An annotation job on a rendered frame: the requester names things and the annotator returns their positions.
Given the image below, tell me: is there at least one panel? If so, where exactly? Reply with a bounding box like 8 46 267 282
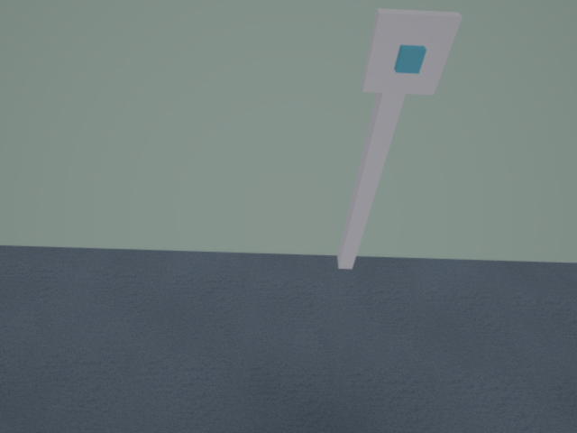
337 8 463 269

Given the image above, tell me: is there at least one button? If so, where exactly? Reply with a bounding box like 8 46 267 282
394 45 426 74

